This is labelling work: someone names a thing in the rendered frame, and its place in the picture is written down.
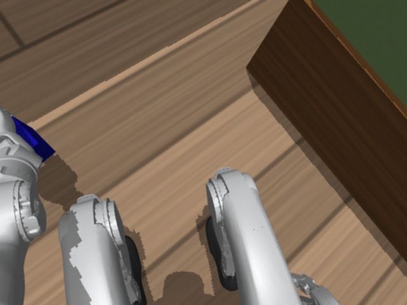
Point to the right robot hand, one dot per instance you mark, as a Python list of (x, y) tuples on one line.
[(319, 294)]

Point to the bed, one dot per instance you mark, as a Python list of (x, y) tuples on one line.
[(337, 69)]

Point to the left robot arm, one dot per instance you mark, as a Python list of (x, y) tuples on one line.
[(22, 214)]

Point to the cube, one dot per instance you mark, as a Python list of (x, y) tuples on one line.
[(40, 146)]

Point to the right robot foot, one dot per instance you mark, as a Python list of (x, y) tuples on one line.
[(228, 282)]

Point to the left robot hand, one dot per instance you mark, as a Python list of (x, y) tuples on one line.
[(7, 123)]

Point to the left robot foot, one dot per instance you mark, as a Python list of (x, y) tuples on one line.
[(136, 270)]

